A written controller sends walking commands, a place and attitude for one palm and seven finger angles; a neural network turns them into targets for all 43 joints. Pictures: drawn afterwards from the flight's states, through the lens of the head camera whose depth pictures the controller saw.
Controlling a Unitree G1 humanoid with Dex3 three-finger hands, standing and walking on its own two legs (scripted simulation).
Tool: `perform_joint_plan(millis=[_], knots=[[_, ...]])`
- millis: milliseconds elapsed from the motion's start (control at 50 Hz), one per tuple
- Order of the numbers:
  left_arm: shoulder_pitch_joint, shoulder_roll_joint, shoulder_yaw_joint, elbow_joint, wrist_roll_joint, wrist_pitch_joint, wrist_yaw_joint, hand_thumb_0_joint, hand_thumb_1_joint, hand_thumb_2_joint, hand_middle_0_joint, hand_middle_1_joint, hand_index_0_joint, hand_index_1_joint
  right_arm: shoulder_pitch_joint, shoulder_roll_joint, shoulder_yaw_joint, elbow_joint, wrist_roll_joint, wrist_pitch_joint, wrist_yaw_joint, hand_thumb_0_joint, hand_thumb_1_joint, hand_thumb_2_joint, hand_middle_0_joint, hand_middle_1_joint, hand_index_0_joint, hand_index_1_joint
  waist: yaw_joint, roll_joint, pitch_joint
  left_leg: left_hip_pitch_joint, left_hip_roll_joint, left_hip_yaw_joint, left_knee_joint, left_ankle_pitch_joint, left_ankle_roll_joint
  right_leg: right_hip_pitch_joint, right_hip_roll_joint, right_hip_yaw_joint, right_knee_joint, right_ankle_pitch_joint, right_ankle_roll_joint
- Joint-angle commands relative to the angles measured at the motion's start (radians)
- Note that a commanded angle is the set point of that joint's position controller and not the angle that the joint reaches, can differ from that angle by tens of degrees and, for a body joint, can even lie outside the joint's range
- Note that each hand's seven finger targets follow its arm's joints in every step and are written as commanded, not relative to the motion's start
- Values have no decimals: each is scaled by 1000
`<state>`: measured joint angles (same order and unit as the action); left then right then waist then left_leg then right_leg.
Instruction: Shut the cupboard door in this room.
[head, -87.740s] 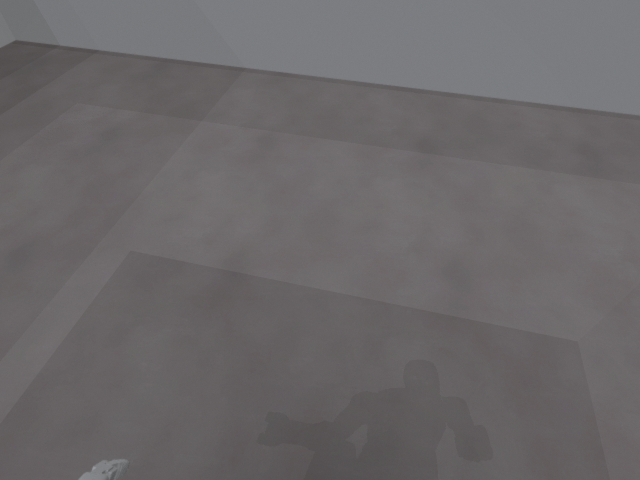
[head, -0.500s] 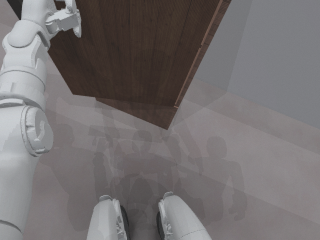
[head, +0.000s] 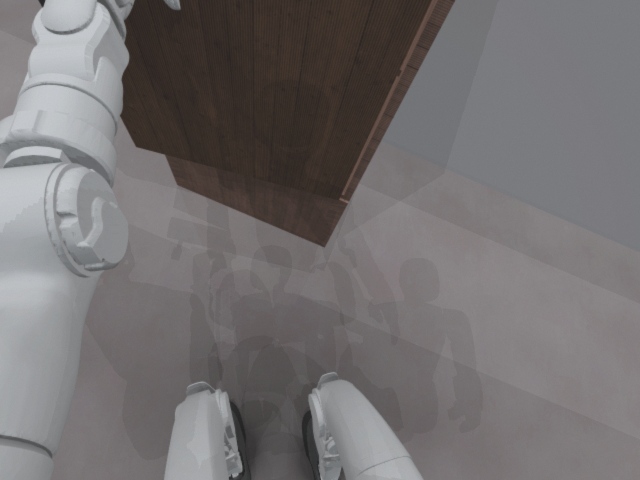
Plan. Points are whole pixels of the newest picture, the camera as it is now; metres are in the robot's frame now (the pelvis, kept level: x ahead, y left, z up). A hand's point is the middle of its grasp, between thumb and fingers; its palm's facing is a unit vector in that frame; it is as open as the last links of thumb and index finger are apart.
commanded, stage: pull the fist back off the door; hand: left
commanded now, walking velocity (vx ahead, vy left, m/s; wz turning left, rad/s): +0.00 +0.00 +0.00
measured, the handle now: out of the picture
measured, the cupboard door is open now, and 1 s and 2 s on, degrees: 9 7 7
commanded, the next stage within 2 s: draw the hand back to the body in 0.78 s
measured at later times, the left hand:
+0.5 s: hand out of the picture +0.59 +0.06 +0.13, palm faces +0.11 -0.99 -0.04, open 3.1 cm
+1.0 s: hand (180, 42) +0.52 +0.06 +0.15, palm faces +0.10 -0.99 -0.03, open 3.1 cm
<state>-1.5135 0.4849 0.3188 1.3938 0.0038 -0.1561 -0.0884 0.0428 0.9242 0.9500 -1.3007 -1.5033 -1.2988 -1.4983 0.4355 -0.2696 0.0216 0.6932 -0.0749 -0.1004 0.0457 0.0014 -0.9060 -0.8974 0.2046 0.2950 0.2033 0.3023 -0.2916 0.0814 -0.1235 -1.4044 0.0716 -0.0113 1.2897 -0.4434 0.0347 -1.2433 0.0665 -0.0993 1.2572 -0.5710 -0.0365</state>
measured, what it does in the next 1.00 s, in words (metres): rises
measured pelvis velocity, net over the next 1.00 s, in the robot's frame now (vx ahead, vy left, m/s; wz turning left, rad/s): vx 0.02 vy -0.02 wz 0.04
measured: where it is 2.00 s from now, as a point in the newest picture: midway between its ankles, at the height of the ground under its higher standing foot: (280, 467)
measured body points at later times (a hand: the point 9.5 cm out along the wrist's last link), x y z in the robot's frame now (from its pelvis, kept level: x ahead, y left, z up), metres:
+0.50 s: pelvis +0.03 -0.02 +0.05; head +0.18 -0.02 +0.47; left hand +0.58 +0.12 +0.14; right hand -0.03 -0.26 -0.07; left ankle +0.06 +0.10 -0.61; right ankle +0.00 -0.11 -0.61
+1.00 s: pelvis +0.02 -0.02 +0.05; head +0.12 -0.02 +0.49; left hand +0.51 +0.11 +0.15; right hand +0.08 -0.26 -0.08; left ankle +0.06 +0.10 -0.61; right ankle +0.00 -0.11 -0.61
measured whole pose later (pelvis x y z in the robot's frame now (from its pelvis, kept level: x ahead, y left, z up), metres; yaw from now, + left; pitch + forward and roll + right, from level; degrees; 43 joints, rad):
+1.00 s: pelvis +0.02 -0.02 +0.05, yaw +2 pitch +20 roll +0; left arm -0.92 0.14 0.21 1.12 0.01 -0.45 0.21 0.02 0.90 0.90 -1.30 -1.50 -1.30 -1.50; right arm 0.32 -0.22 -0.02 0.65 -0.05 0.04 0.10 0.00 -0.91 -0.90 0.20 0.29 0.20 0.30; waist -0.15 0.05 -0.15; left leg -0.99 0.04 0.04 1.04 -0.40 0.01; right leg -0.88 0.04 -0.04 1.07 -0.55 -0.05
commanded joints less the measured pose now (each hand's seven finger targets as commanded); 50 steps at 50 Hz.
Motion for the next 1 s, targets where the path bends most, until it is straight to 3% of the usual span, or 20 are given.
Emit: perform_joint_plan(millis=[0, 20, 60, 100, 160, 240, 260, 320, 340, 400, 540, 580, 600, 680, 720, 760, 800, 880, 920, 980], knots=[[-510, 71, 67, -281, 104, -118, 380, 0, 900, 900, -1300, -1500, -1300, -1500, 314, -164, -64, -17, -58, 7, 63, 0, -900, -900, 200, 300, 200, 300, -48, 180, -636, 712, -2, -128, -83, 339, 1, 26, 7, 39, -186, 281, 25], [-511, 66, 32, -286, 158, -141, 414, 0, 900, 900, -1300, -1500, -1300, -1500, 316, -166, -72, -13, -64, 16, 79, 0, -900, -900, 200, 300, 200, 300, -59, 184, -645, 711, -5, -123, -82, 345, 0, 34, 8, 41, -188, 288, 26], [-510, 39, -34, -291, 214, -173, 411, 0, 900, 900, -1300, -1500, -1300, -1500, 324, -170, -88, -7, -60, 35, 99, 0, -900, -900, 200, 300, 200, 300, -75, 183, -651, 741, -8, -121, -96, 339, -1, 54, 11, 45, -209, 298, 23], [-492, 51, -42, -314, 186, -176, 363, 0, 900, 900, -1300, -1500, -1300, -1500, 317, -174, -92, -18, -42, 54, 97, 0, -900, -900, 200, 300, 200, 300, -59, 172, -693, 751, -21, -104, -121, 329, 2, 148, 12, 58, -240, 327, 19], [-469, 79, -6, -310, 112, -159, 298, 0, 900, 900, -1300, -1500, -1300, -1500, 308, -171, -83, -26, -19, 72, 78, 0, -900, -900, 200, 300, 200, 300, -40, 155, -690, 730, -32, -83, -150, 323, 7, 240, 12, 72, -269, 370, 21], [-342, 123, 73, -337, 69, -203, 294, 0, 900, 900, -1300, -1500, -1300, -1500, 307, -155, -74, -41, -18, 74, 69, 0, -900, -900, 200, 300, 200, 300, 3, 88, -667, 684, -40, -53, -171, 354, 14, 366, 9, 91, -287, 473, 29], [-307, 92, 52, -346, 75, -222, 298, 0, 900, 900, -1300, -1500, -1300, -1500, 304, -146, -74, -42, -18, 74, 72, 0, -900, -900, 200, 300, 200, 300, 6, 92, -652, 689, -41, -46, -175, 377, 12, 375, 6, 91, -289, 509, 32], [-139, 40, 34, -305, 74, -244, 294, 0, 900, 900, -1300, -1500, -1300, -1500, 298, -141, -82, -43, -14, 83, 79, 0, -900, -900, 200, 300, 200, 300, 23, 3, -568, 622, -50, -18, -191, 357, 13, 460, -2, 112, -314, 589, 42], [-104, 47, 50, -306, 67, -248, 289, 0, 900, 900, -1300, -1500, -1300, -1500, 303, -143, -82, -47, -13, 86, 78, 0, -900, -900, 200, 300, 200, 300, 38, -9, -574, 618, -56, -13, -201, 366, 14, 495, -3, 114, -313, 620, 41], [-15, -20, 13, -337, 39, -252, 266, 0, 900, 900, -1300, -1500, -1300, -1500, 275, -136, -91, -65, 2, 97, 75, 0, -900, -900, 200, 300, 200, 300, 50, -54, -533, 600, -67, 6, -224, 343, 11, 563, -18, 138, -341, 700, 57], [10, -230, -144, -512, -12, -333, 254, 0, 900, 900, -1300, -1500, -1300, -1500, 214, -122, -113, -57, 13, 102, 71, 0, -900, -900, 200, 300, 200, 300, 53, 2, -528, 830, -69, -5, -248, 441, 5, 462, -10, 97, -347, 679, 40], [51, -233, -145, -504, -6, -345, 268, 0, 900, 900, -1300, -1500, -1300, -1500, 192, -124, -117, -49, 16, 105, 69, 0, -900, -900, 200, 300, 200, 300, 68, 16, -515, 854, -68, -8, -249, 440, 1, 436, -9, 91, -346, 649, 37], [36, -243, -158, -527, -2, -355, 274, 0, 900, 900, -1300, -1500, -1300, -1500, 181, -124, -120, -48, 15, 106, 69, 0, -900, -900, 200, 300, 200, 300, 62, 4, -524, 866, -66, -12, -250, 437, 2, 428, -12, 90, -344, 640, 40], [143, -253, -153, -569, 5, -376, 302, 0, 900, 900, -1300, -1500, -1300, -1500, 138, -116, -121, -63, 17, 111, 66, 0, -900, -900, 200, 300, 200, 300, 109, 13, -557, 909, -69, -6, -258, 485, -3, 463, -15, 88, -330, 680, 36], [116, -260, -170, -535, 15, -367, 312, 0, 900, 900, -1300, -1500, -1300, -1500, 120, -115, -117, -62, 18, 119, 61, 0, -900, -900, 200, 300, 200, 300, 84, -49, -495, 863, -69, -3, -261, 433, 2, 455, -17, 94, -342, 662, 46], [85, -246, -158, -526, 23, -369, 326, 0, 900, 900, -1300, -1500, -1300, -1500, 109, -116, -114, -63, 19, 122, 55, 0, -900, -900, 200, 300, 200, 300, 87, -43, -500, 855, -72, -3, -265, 417, 2, 453, -21, 97, -339, 643, 46], [80, -230, -144, -485, 20, -361, 331, 0, 900, 900, -1300, -1500, -1300, -1500, 97, -117, -110, -66, 19, 126, 48, 0, -900, -900, 200, 300, 200, 300, 79, -94, -474, 817, -73, -4, -273, 372, 4, 470, -22, 101, -349, 616, 50], [74, -239, -146, -435, 16, -372, 325, 0, 900, 900, -1300, -1500, -1300, -1500, 75, -113, -103, -67, 18, 121, 42, 0, -900, -900, 200, 300, 200, 300, 78, -78, -462, 805, -72, -8, -273, 330, 1, 438, -22, 100, -351, 549, 47], [183, -159, -72, -459, 4, -372, 313, 0, 900, 900, -1300, -1500, -1300, -1500, 68, -121, -102, -95, 23, 124, 40, 0, -900, -900, 200, 300, 200, 300, 136, -92, -504, 803, -76, 2, -302, 316, 1, 521, -21, 111, -365, 547, 45], [308, -146, -66, -573, -19, -361, 268, 0, 900, 900, -1300, -1500, -1300, -1500, 51, -112, -96, -139, 40, 134, 33, 0, -900, -900, 200, 300, 200, 300, 184, -73, -548, 855, -77, 22, -341, 364, 2, 623, -20, 115, -386, 628, 45]])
